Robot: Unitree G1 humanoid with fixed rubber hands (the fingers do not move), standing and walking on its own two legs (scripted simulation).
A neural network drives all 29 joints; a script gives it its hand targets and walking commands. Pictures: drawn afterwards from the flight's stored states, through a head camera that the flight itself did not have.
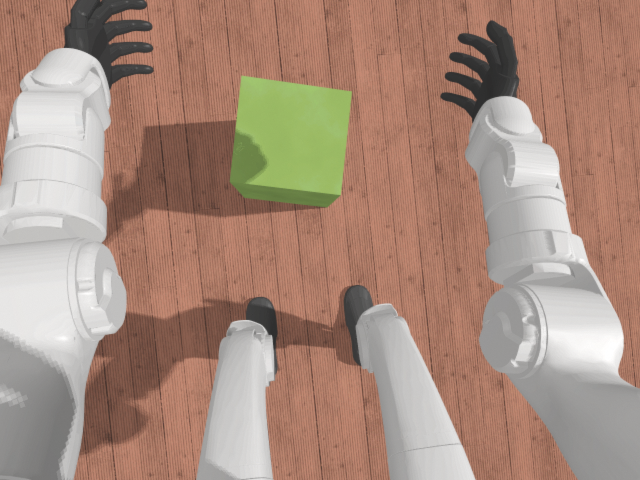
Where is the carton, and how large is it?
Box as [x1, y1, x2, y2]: [230, 76, 351, 206]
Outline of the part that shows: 241,76 230,182 244,197 318,206 329,205 340,194 351,91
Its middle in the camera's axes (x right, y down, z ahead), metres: -0.06 -0.20 +0.85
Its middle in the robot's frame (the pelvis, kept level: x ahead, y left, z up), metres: +0.56 -0.01 -0.54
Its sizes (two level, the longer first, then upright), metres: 0.210 0.200 0.250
